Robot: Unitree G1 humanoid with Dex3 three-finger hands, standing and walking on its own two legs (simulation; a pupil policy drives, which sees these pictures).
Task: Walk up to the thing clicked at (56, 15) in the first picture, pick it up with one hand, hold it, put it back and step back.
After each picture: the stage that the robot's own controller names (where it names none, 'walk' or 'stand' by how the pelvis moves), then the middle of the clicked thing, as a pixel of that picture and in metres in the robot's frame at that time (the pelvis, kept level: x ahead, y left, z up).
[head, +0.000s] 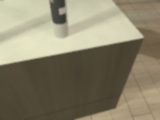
stand; (58, 10) +0.64 +0.13 +0.13
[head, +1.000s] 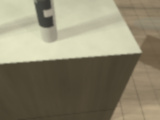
rise first; (45, 12) +0.57 +0.19 +0.16
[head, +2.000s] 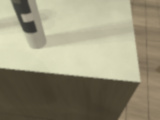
rise first; (28, 15) +0.50 +0.21 +0.17
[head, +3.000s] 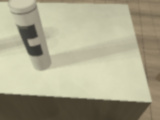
stand; (34, 38) +0.43 +0.18 +0.15
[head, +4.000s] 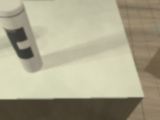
stand; (23, 41) +0.42 +0.20 +0.14
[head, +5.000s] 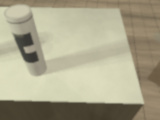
stand; (29, 45) +0.42 +0.19 +0.13
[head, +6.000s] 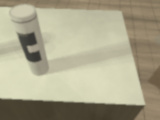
stand; (32, 45) +0.42 +0.19 +0.13
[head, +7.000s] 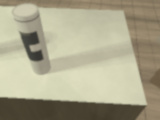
rise first; (35, 44) +0.43 +0.18 +0.13
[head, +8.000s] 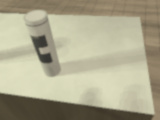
rise first; (45, 47) +0.43 +0.18 +0.14
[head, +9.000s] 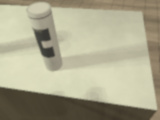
go down; (47, 41) +0.44 +0.17 +0.14
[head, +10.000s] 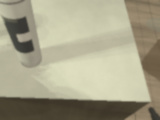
go down; (23, 32) +0.42 +0.15 +0.15
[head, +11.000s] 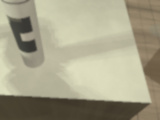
approach; (26, 32) +0.43 +0.16 +0.16
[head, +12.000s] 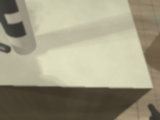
close in; (13, 14) +0.45 +0.17 +0.20
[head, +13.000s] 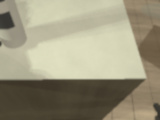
close in; out of the picture +0.46 +0.17 +0.21
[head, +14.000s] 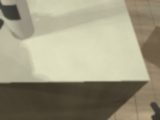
lift; out of the picture +0.50 +0.16 +0.21
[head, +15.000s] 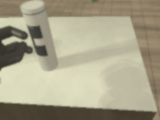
lift; (42, 39) +0.46 +0.15 +0.18
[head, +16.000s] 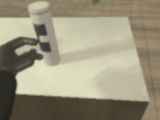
hold; (46, 37) +0.50 +0.16 +0.16
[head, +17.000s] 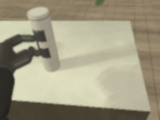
crouch; (46, 43) +0.48 +0.16 +0.15
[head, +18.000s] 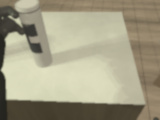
crouch; (36, 37) +0.48 +0.16 +0.15
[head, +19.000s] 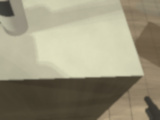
lower; out of the picture +0.50 +0.15 +0.21
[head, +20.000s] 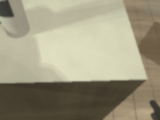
lower; out of the picture +0.50 +0.16 +0.22
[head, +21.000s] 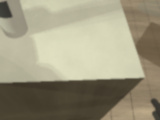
lower; out of the picture +0.50 +0.16 +0.22
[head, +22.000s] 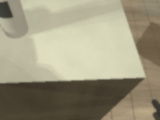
lower; out of the picture +0.50 +0.16 +0.22
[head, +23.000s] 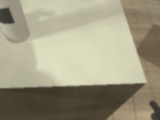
open; out of the picture +0.48 +0.16 +0.21
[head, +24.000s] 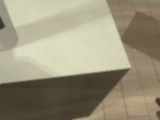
sink last; out of the picture +0.45 +0.15 +0.22
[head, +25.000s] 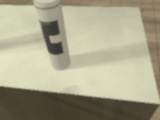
sink last; (55, 36) +0.42 +0.12 +0.19
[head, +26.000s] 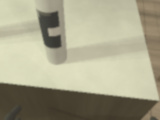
stand; (53, 28) +0.42 +0.12 +0.19
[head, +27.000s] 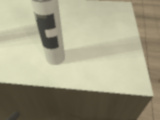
stand; (50, 30) +0.44 +0.12 +0.19
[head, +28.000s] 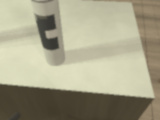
stand; (50, 31) +0.43 +0.12 +0.19
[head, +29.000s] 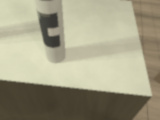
stand; (52, 29) +0.44 +0.12 +0.18
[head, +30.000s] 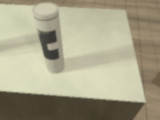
walk; (51, 43) +0.43 +0.13 +0.13
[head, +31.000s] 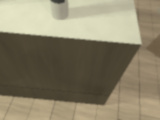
walk; out of the picture +0.62 +0.13 +0.15
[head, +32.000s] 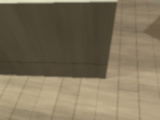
walk; out of the picture +0.93 +0.19 +0.15
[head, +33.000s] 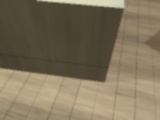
stand; out of the picture +1.01 +0.10 +0.14
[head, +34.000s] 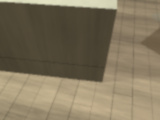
stand; out of the picture +1.04 +0.12 +0.13
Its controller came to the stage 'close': yes
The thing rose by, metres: 0.00
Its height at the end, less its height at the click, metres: +0.00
